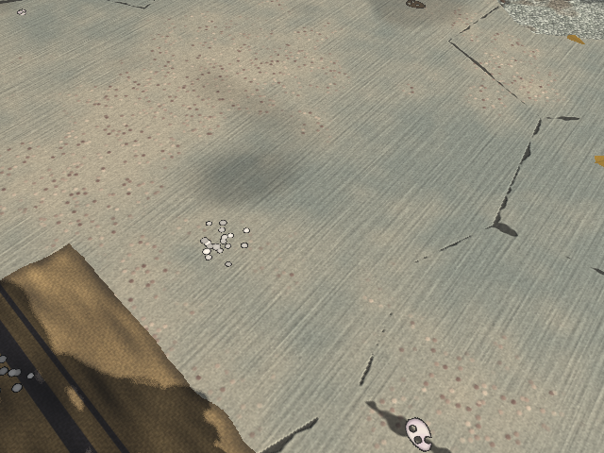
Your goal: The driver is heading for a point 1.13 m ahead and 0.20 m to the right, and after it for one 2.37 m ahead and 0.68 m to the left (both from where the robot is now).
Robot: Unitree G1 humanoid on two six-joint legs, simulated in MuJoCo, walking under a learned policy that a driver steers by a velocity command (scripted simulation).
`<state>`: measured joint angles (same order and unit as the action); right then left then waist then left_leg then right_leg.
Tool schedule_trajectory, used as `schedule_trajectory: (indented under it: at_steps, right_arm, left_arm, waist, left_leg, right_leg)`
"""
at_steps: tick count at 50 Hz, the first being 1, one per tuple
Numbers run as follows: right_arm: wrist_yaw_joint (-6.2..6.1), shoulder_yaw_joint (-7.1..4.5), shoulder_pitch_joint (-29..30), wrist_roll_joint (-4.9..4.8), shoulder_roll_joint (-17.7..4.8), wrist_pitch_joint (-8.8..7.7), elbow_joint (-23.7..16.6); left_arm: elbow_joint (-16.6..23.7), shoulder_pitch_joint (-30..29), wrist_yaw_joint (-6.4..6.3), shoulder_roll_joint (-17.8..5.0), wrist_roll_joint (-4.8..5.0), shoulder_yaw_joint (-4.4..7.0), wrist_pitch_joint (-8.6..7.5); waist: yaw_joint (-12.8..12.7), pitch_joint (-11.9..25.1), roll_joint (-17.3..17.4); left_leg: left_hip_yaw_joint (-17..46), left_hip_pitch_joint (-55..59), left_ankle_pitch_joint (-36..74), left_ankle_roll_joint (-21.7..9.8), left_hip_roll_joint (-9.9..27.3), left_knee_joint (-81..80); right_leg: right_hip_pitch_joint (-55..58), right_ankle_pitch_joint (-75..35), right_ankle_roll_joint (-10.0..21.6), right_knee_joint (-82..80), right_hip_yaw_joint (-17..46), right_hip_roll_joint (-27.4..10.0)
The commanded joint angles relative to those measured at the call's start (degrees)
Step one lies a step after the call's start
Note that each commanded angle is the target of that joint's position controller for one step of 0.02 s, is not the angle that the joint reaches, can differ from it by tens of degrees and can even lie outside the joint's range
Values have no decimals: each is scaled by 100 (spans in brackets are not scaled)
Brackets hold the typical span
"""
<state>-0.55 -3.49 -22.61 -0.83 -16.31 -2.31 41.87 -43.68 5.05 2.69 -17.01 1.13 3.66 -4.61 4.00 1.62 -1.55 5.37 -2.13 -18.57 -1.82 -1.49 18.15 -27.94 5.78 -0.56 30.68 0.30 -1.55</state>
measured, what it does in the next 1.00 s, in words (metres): walks ahead: right foot, then left foot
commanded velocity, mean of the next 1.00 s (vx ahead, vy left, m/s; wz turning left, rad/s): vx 0.48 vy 0.00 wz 0.03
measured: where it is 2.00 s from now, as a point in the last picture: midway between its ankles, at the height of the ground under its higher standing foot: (294, 233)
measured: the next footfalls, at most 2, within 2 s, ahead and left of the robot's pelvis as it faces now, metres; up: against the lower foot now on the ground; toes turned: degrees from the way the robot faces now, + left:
right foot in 0.06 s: +0.16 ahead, -0.13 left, +0.00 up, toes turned -1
left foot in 0.56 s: +0.49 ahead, +0.10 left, +0.00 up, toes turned +2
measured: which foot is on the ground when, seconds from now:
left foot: down 0.00-0.08, up 0.10-0.54, down 0.56-1.00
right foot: up 0.00-0.04, down 0.06-0.56, up 0.58-1.00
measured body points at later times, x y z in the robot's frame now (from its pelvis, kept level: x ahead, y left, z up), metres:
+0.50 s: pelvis +0.26 -0.02 -0.01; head +0.30 -0.02 +0.44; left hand +0.24 +0.26 -0.14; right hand +0.50 -0.24 -0.08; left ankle +0.44 +0.11 -0.71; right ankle +0.12 -0.13 -0.74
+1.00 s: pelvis +0.54 +0.00 +0.00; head +0.57 +0.00 +0.45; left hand +0.75 +0.23 -0.09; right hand +0.56 -0.29 -0.12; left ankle +0.45 +0.10 -0.74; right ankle +0.73 -0.15 -0.70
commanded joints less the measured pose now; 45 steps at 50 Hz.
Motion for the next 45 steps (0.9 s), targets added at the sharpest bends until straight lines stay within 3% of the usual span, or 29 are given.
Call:
schedule_trajectory:
  at_steps: [1, 2, 3, 4, 5, 6, 7, 8, 10, 13, 15, 18, 21, 24, 26, 27, 28, 29, 30, 31, 32, 33, 34, 35, 38, 41, 45]
  right_arm:
    - [-7, -291, -51, -38, -1051, -6, -202]
    - [-12, -259, 5, -30, -988, 5, -212]
    - [-21, -189, 32, 9, -798, 0, -228]
    - [-35, -67, -74, 55, -463, -52, -439]
    - [-66, -8, -263, 21, -288, -166, -524]
    - [-37, -129, 64, -88, -784, -228, -493]
    - [0, -148, 395, -132, -872, -264, -542]
    - [11, -133, 590, -67, -816, -283, -549]
    - [46, -140, 635, 4, -667, -257, -530]
    - [51, -90, 670, 42, -442, -181, -546]
    - [45, -45, 1009, 78, -359, -195, -660]
    - [118, 41, 1627, 46, -172, -272, -794]
    - [221, 59, 2167, -18, -165, -324, -940]
    - [312, 14, 2366, -26, -299, -346, -1060]
    - [320, -71, 2019, 0, -493, -338, -1000]
    - [291, -169, 1421, 16, -660, -326, -845]
    - [231, -291, 530, 27, -912, -301, -599]
    - [151, -386, -431, 85, -1364, -250, -451]
    - [220, -382, -382, 97, -1560, -274, -376]
    - [214, -252, -255, 32, -957, -268, -437]
    - [191, -184, 146, 24, -797, -269, -453]
    - [192, -157, 486, 61, -759, -267, -470]
    - [210, -127, 730, 106, -643, -277, -475]
    - [213, -98, 849, 156, -556, -306, -474]
    - [218, -121, 879, 77, -599, -414, -322]
    - [146, -159, 709, 85, -745, -403, -148]
    - [89, -179, 421, 31, -884, -337, 55]
  left_arm:
    - [492, -462, 27, -564, 7, 98, -192]
    - [348, -41, -3, -654, -27, 154, -201]
    - [163, 689, -52, -873, -53, 250, -215]
    - [51, 1581, -87, -1415, -161, 374, -231]
    - [-136, 2057, -36, -1509, -118, 409, -190]
    - [-140, 1876, -37, -1052, -12, 265, -175]
    - [-65, 1515, -67, -853, -31, 191, -135]
    - [7, 1221, -84, -714, -83, 136, -100]
    - [68, 922, -99, -536, -175, 61, -91]
    - [-6, 943, -134, -619, -96, 77, -146]
    - [-71, 1022, -174, -714, -75, 98, -138]
    - [-160, 1233, -219, -789, -35, 100, -90]
    - [-325, 1639, -240, -885, 20, 115, -31]
    - [-446, 1768, -269, -947, 47, 148, 75]
    - [-454, 1700, -298, -1063, 37, 190, 135]
    - [-441, 1599, -312, -1088, 28, 193, 176]
    - [-400, 1581, -331, -955, -21, 131, 198]
    - [-250, 1729, -341, -546, -219, -25, 178]
    - [-233, 2544, -264, 21, -94, -190, 44]
    - [-271, 1980, -210, -683, 41, -45, -59]
    - [-64, 1351, -179, -868, 139, 11, -122]
    - [-14, 1063, -202, -763, 90, -14, -145]
    - [2, 966, -214, -721, -7, 11, -126]
    - [-30, 1125, -204, -657, -14, 16, -71]
    - [-72, 1216, -242, -406, -48, -29, 100]
    - [117, 607, -252, -344, -113, -52, 116]
    - [294, -176, -170, -211, -90, -113, 20]
  waist:
    - [-144, -476, 933]
    - [-372, -243, 880]
    - [-701, 262, 697]
    - [-946, 1179, -316]
    - [-945, 1533, -1625]
    - [-999, 903, -1026]
    - [-897, 344, -691]
    - [-786, 62, -366]
    - [-547, -189, -407]
    - [-416, -268, -367]
    - [-472, -356, -231]
    - [-685, -447, -218]
    - [-890, -569, -182]
    - [-798, -598, -210]
    - [-525, -314, -333]
    - [-156, 79, -348]
    - [268, 691, -257]
    - [474, 1614, 658]
    - [-75, 2295, 2114]
    - [207, 1809, 1301]
    - [176, 925, 948]
    - [-7, 481, 389]
    - [-181, 174, 317]
    - [-375, 152, 482]
    - [-549, -21, 541]
    - [-425, -299, 424]
    - [-128, -448, 411]
  left_leg:
    - [1105, -153, 1163, -921, 1545, -292]
    - [946, -257, 1885, -803, 1356, 142]
    - [590, -611, 2457, -599, 1023, 1128]
    - [39, -2123, 1647, -191, 384, 3113]
    - [62, -3640, -1364, 87, -243, 4638]
    - [392, -4331, -1294, 62, 47, 5299]
    - [201, -4534, -779, -9, 349, 5349]
    - [39, -4416, -297, -20, 559, 5128]
    - [-29, -3974, 251, 25, 813, 4705]
    - [-198, -3905, 587, 200, 880, 4244]
    - [-284, -3983, 1089, 291, 883, 3547]
    - [-491, -3542, 2072, 270, 708, 2254]
    - [-560, -3347, 2488, 199, 545, 1552]
    - [-477, -3407, 2092, -11, 468, 1185]
    - [-611, -2812, 1612, -187, 264, 1119]
    - [-779, -1961, 1575, -340, 88, 1009]
    - [-715, -552, 1724, -529, 186, 1074]
    - [749, 1233, 1898, -884, 1433, 1331]
    - [3626, 2645, 445, -1811, 2475, 424]
    - [3538, 2337, -281, -1545, 2242, 63]
    - [2604, 1528, 2, -1325, 2043, -53]
    - [2037, 695, 703, -1232, 1832, -184]
    - [1590, 73, 1289, -1206, 1632, -346]
    - [1336, -297, 1548, -1197, 1514, -516]
    - [799, -822, 1844, -1310, 1413, -934]
    - [394, -827, 1962, -1281, 1317, -1137]
    - [-118, -721, 1933, -1029, 1103, -1142]
  right_leg:
    - [128, 170, 232, -356, -138, 47]
    - [824, 98, 340, -517, -250, 181]
    - [1953, 32, 549, -474, 0, -34]
    - [3877, 273, 1182, -450, 1645, -1246]
    - [4771, 1532, 1757, -1271, 3773, -2002]
    - [4437, 2295, 1630, -1500, 3708, -1948]
    - [3865, 2136, 1447, -1555, 3021, -1786]
    - [3313, 1686, 1363, -1672, 2529, -1551]
    - [2535, 797, 1325, -1962, 1892, -1229]
    - [2173, -291, 1430, -2213, 1290, -1113]
    - [2147, -946, 1391, -2268, 916, -1019]
    - [2014, -1165, 1196, -2300, 413, -776]
    - [2305, -981, 1176, -2280, 431, -949]
    - [2987, -1424, 1056, -1963, 485, -1240]
    - [3279, -2720, 940, -1406, 433, -1272]
    - [3236, -3618, 840, -652, 274, -1127]
    - [2689, -3552, 663, 498, 80, -848]
    - [1389, -1324, 471, 2455, -153, -413]
    - [-621, 2739, 240, 4112, 361, 576]
    - [-1256, 2681, 292, 4537, 788, 210]
    - [-1507, 2143, 338, 4442, 582, -53]
    - [-1321, 1647, 312, 4162, 450, -316]
    - [-1118, 1361, 262, 3832, 414, -471]
    - [-785, 1163, 227, 3693, 460, -598]
    - [-640, 903, 55, 3201, 365, -685]
    - [-1042, 14, -96, 2280, 329, -724]
    - [-746, -1151, -89, 802, 100, -484]
Velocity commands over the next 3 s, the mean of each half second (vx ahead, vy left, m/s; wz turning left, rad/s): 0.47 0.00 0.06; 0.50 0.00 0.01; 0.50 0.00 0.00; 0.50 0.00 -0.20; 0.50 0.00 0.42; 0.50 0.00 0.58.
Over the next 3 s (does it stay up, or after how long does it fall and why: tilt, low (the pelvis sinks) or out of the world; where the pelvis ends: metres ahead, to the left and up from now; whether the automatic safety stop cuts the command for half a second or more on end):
stays up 1.60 0.04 0.00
